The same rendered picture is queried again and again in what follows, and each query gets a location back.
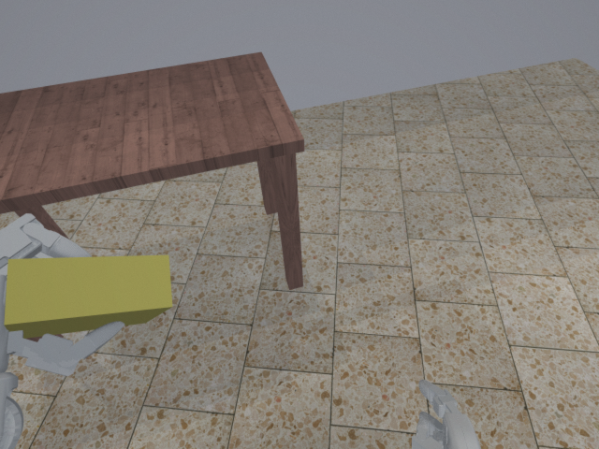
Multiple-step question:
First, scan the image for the right robot hand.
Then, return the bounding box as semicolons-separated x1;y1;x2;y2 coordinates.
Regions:
412;380;481;449

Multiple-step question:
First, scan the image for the left robot hand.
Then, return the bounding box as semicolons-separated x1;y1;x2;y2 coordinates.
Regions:
0;213;124;376

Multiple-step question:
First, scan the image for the left robot forearm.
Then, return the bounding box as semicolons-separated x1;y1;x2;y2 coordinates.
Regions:
0;372;23;449

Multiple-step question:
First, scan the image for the table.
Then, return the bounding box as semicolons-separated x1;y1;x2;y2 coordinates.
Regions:
0;52;304;342

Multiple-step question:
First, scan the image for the sponge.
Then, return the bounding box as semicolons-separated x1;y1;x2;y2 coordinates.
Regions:
4;255;172;339

